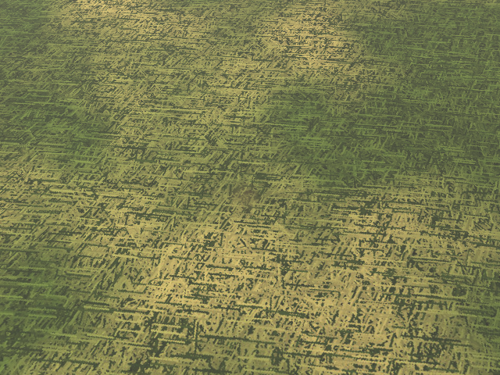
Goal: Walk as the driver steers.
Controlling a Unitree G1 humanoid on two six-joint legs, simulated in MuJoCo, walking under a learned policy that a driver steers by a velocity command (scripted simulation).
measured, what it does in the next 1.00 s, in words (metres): steps on the spot, turning left: left foot, then right foot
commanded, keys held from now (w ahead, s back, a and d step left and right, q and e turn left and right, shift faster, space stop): q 1.00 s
